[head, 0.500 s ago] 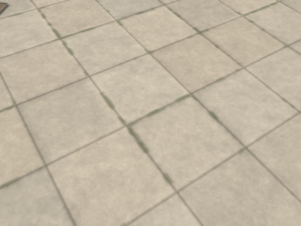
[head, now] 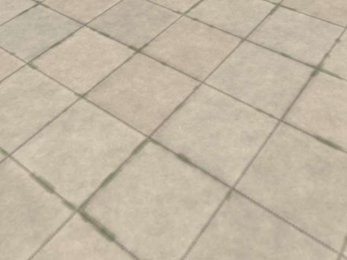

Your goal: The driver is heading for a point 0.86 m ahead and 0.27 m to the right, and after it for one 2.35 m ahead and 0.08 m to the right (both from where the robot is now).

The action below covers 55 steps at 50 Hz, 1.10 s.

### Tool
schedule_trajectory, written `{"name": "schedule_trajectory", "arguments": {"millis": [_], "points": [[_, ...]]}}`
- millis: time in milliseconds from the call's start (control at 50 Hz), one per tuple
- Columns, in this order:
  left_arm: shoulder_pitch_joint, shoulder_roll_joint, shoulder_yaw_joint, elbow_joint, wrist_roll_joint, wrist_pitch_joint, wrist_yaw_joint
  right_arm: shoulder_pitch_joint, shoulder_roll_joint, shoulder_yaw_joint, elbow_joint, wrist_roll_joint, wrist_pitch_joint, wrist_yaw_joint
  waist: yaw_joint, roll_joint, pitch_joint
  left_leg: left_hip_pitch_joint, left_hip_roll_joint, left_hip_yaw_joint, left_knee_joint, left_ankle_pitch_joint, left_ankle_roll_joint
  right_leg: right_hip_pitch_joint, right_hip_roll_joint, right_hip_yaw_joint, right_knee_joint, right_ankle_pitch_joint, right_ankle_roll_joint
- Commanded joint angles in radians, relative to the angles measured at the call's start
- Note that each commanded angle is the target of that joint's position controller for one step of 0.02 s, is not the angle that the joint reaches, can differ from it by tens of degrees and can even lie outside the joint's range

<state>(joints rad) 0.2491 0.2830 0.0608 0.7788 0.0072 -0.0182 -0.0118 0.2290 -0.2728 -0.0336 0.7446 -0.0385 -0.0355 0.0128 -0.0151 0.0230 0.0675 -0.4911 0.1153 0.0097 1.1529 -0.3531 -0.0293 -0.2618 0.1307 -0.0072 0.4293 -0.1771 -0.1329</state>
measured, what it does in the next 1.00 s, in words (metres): walks ahead, turning right: left foot, then right foot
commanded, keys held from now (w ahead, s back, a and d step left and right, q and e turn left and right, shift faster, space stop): w+e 0.88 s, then w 0.12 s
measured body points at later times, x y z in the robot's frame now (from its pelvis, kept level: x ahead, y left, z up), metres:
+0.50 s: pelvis +0.29 +0.03 +0.00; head +0.32 +0.03 +0.45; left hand +0.42 +0.30 -0.13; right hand +0.37 -0.27 -0.10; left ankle +0.36 +0.11 -0.74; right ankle +0.15 -0.04 -0.65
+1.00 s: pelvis +0.52 -0.11 -0.01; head +0.55 -0.14 +0.44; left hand +0.80 +0.01 -0.11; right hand +0.41 -0.36 -0.14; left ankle +0.48 +0.07 -0.64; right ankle +0.54 -0.18 -0.74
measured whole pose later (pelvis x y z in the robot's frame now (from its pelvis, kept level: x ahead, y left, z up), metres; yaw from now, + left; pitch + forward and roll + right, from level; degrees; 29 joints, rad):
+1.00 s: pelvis +0.52 -0.11 -0.01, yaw -35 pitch +1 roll +0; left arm 0.14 0.27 0.04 0.73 0.02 -0.02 -0.02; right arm 0.32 -0.27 -0.03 0.80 -0.01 -0.04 0.01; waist -0.04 0.02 0.07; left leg -0.33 0.09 0.07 1.21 -0.38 -0.01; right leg -0.37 0.10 -0.06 0.55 -0.20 -0.12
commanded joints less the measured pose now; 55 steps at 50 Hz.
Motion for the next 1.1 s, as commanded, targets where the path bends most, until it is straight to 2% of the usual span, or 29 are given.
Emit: {"name": "schedule_trajectory", "arguments": {"millis": [20,120,240,280,300,320,340,360,380,400,420,440,460,500,580,640,700,780,840,860,880,900,920,940,960,980,1020,1040,1100], "points": [[0.037,0.136,0.035,-0.047,-0.007,-0.034,0.002,0.078,-0.089,-0.024,-0.04,-0.011,0.023,0.007,-0.02,-0.044,-0.091,-0.087,0.012,-0.01,-0.067,0.058,-0.021,0.103,-0.25,0.285,-0.208,0.322,-0.157],[0.148,0.147,0.039,-0.015,-0.006,-0.038,0.001,-0.125,-0.084,-0.021,-0.103,-0.006,0.025,0.007,0.049,-0.064,-0.025,-0.214,-0.003,-0.016,-0.276,0.246,-0.036,0.151,-0.234,0.323,-0.241,0.234,-0.129],[0.248,0.16,0.042,0.012,0.003,-0.039,0.015,-0.296,-0.082,-0.009,-0.166,0.005,0.004,0.017,0.112,-0.079,-0.016,-0.217,-0.069,-0.017,-0.476,0.312,-0.012,0.278,-0.243,0.366,-0.153,0.393,-0.108],[0.239,0.173,0.045,0.011,0.006,-0.037,0.024,-0.295,-0.093,-0.009,-0.176,0.009,-0.004,0.015,0.099,-0.093,-0.016,-0.143,-0.088,-0.028,-0.542,0.291,0.007,0.287,-0.255,0.394,-0.119,0.439,-0.086],[0.215,0.182,0.047,0.007,0.007,-0.037,0.027,-0.256,-0.103,-0.012,-0.169,0.01,-0.007,0.012,0.074,-0.102,-0.02,-0.063,-0.101,-0.03,-0.579,0.265,0.019,0.267,-0.256,0.401,-0.098,0.465,-0.066],[0.177,0.191,0.048,-0.001,0.008,-0.038,0.027,-0.184,-0.118,-0.018,-0.148,0.012,-0.011,0.004,0.036,-0.108,-0.039,0.066,-0.124,-0.022,-0.609,0.223,0.037,0.224,-0.245,0.394,-0.049,0.547,-0.041],[0.155,0.199,0.049,-0.004,0.007,-0.042,0.021,-0.071,-0.144,-0.03,-0.113,0.012,-0.018,-0.008,-0.014,-0.093,-0.094,0.227,-0.153,-0.005,-0.636,0.193,0.054,0.194,-0.213,0.38,0.067,0.641,-0.018],[0.137,0.186,0.044,-0.006,-0.002,-0.049,0.011,0.072,-0.177,-0.043,-0.081,0.005,-0.031,-0.021,-0.09,-0.04,-0.178,0.447,-0.095,-0.047,-0.685,0.208,0.085,0.108,-0.147,0.329,0.274,0.583,0.008],[0.158,0.096,0.019,-0.037,-0.008,-0.058,0.007,0.237,-0.25,-0.059,-0.077,-0.018,-0.036,-0.04,-0.134,0.082,-0.343,0.68,0.164,-0.308,-0.712,-0.024,0.129,-0.024,-0.08,0.243,0.573,0.212,0.025],[0.279,0.054,0.011,-0.062,-0.023,-0.052,0.007,0.171,-0.316,-0.073,-0.085,-0.021,-0.023,-0.038,-0.028,0.329,-0.396,0.795,0.356,-0.785,-0.865,-0.068,0.234,-0.304,0.052,0.156,0.777,-0.4,0.053],[0.237,0.132,0.018,-0.02,0.016,-0.033,0.017,0.094,-0.211,-0.06,-0.097,-0.001,-0.013,-0.031,-0.008,0.128,-0.247,0.65,0.318,-0.751,-0.876,-0.188,0.227,-0.377,-0.059,0.157,0.849,-0.307,0.045],[0.163,0.137,0.022,-0.021,0.021,-0.027,0.006,0.038,-0.133,-0.039,-0.101,0.006,-0.013,-0.027,-0.006,0.031,-0.131,0.515,0.267,-0.573,-0.892,-0.14,0.21,-0.357,-0.091,0.138,0.821,-0.213,0.049],[0.128,0.119,0.019,-0.024,0.019,-0.022,-0.003,0.014,-0.099,-0.03,-0.092,0.004,-0.015,-0.023,0.005,0.003,-0.08,0.435,0.217,-0.43,-0.912,-0.003,0.192,-0.334,-0.121,0.123,0.783,-0.168,0.058],[0.118,0.097,0.016,-0.024,0.028,-0.002,-0.021,0.033,-0.093,-0.026,-0.061,0.01,-0.029,-0.024,0.021,0.073,-0.051,0.359,0.157,-0.251,-0.942,0.184,0.17,-0.295,-0.153,0.1,0.745,-0.146,0.072],[0.024,0.069,0.006,-0.065,0.03,0.017,-0.044,0.083,-0.103,-0.033,-0.02,0.026,-0.061,-0.009,0.021,0.077,-0.044,0.385,0.158,-0.095,-0.975,0.417,0.184,-0.382,-0.173,0.08,0.714,-0.063,0.081],[-0.083,0.053,-0.004,-0.105,0.029,0.014,-0.055,0.11,-0.102,-0.034,0.005,0.024,-0.059,-0.009,0.006,0.068,-0.022,0.407,0.139,0.013,-0.988,0.488,0.181,-0.442,-0.183,0.051,0.607,0.036,0.095],[-0.19,0.025,-0.02,-0.139,0.024,0.006,-0.07,0.125,-0.108,-0.035,0.024,0.023,-0.058,-0.009,-0.014,0.067,-0.003,0.404,0.11,0.111,-0.987,0.505,0.158,-0.389,-0.182,-0.007,0.407,0.154,0.09],[-0.285,0.028,-0.026,-0.175,0.033,0.007,-0.079,0.18,-0.143,-0.044,0.058,0.024,-0.048,-0.02,-0.035,0.063,0.021,0.49,0.146,0.164,-0.961,0.59,0.14,-0.337,-0.169,-0.078,0.243,0.106,0.051],[-0.236,0.053,-0.013,-0.168,0.044,0.008,-0.064,0.199,-0.183,-0.05,0.08,0.021,-0.026,-0.031,0.0,0.085,-0.034,0.575,0.161,0.218,-0.771,0.995,0.122,-0.214,-0.085,-0.131,0.187,-0.054,-0.005],[-0.149,0.07,-0.002,-0.145,0.045,0.003,-0.057,0.2,-0.197,-0.052,0.082,0.021,-0.016,-0.033,0.038,0.085,-0.089,0.576,0.162,0.23,-0.625,1.084,0.121,-0.115,-0.046,-0.134,0.161,-0.093,-0.032],[0.011,0.095,0.015,-0.093,0.051,-0.006,-0.044,0.186,-0.2,-0.05,0.073,0.024,-0.008,-0.034,0.112,0.051,-0.18,0.491,0.147,0.251,-0.405,1.012,0.103,0.097,-0.017,-0.117,0.087,-0.063,-0.065],[0.16,0.173,0.042,-0.056,0.059,-0.007,-0.026,0.203,-0.156,-0.036,0.041,0.018,-0.01,-0.029,0.161,-0.064,-0.296,0.27,0.121,0.251,-0.108,0.63,0.075,0.364,-0.197,0.129,0.046,-0.189,-0.114],[0.104,0.27,0.064,-0.085,0.025,0.004,-0.013,0.213,-0.071,-0.02,-0.037,0.03,-0.014,-0.008,0.082,-0.308,-0.388,-0.154,-0.097,0.184,0.252,-0.19,0.011,0.624,-0.483,0.7,-0.078,-0.182,-0.256],[0.145,0.239,0.061,-0.092,0.012,0.013,-0.001,0.101,-0.154,-0.034,-0.048,0.016,-0.017,-0.009,0.146,-0.113,-0.36,-0.253,-0.079,0.015,0.288,-0.127,0.017,0.594,-0.485,0.684,-0.132,-0.006,-0.25],[0.109,0.191,0.048,-0.063,0.008,0.009,0.011,0.059,-0.124,-0.024,-0.055,0.033,-0.027,-0.005,0.114,-0.074,-0.239,-0.265,-0.028,-0.008,0.238,-0.034,0.03,0.492,-0.455,0.503,-0.118,0.148,-0.23],[0.081,0.138,0.033,-0.043,0.005,-0.002,0.013,0.081,-0.107,-0.016,-0.036,0.035,-0.034,-0.006,0.063,-0.029,-0.145,-0.195,0.002,-0.009,0.126,-0.002,0.033,0.339,-0.407,0.403,-0.133,0.297,-0.188],[0.015,0.088,0.011,-0.036,0.005,-0.024,0.015,0.13,-0.096,-0.014,-0.005,0.005,-0.005,-0.001,-0.008,-0.029,-0.103,-0.063,0.028,-0.019,0.009,0.009,0.026,0.186,-0.324,0.276,-0.175,0.37,-0.131],[0.016,0.079,0.006,-0.03,0.003,-0.035,0.011,0.149,-0.093,-0.015,0.007,-0.002,0.01,0.005,-0.018,-0.04,-0.107,-0.028,0.024,-0.012,-0.017,0.019,0.023,0.155,-0.307,0.252,-0.196,0.384,-0.126],[0.061,0.104,0.011,0.008,-0.003,-0.053,0.003,0.103,-0.075,-0.017,0.003,-0.001,0.025,0.019,-0.014,-0.048,-0.066,-0.069,0.02,0.008,-0.105,0.111,0.011,0.126,-0.279,0.206,-0.266,0.332,-0.123]]}}
Velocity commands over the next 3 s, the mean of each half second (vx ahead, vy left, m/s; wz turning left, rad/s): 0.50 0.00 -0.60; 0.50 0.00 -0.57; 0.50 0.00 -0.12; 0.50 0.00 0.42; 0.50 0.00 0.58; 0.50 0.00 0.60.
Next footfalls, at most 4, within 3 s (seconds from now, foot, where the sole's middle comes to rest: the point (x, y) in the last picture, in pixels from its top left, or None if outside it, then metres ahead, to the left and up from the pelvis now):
0.36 left None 0.40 0.10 -0.77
0.88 right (237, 225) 0.58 -0.20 -0.77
1.46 left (241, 148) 0.94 -0.27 -0.77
1.96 right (299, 124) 1.07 -0.57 -0.77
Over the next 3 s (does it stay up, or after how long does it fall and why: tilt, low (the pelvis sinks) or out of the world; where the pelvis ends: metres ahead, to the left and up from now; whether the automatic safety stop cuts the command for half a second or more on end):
stays up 1.52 -0.46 -0.02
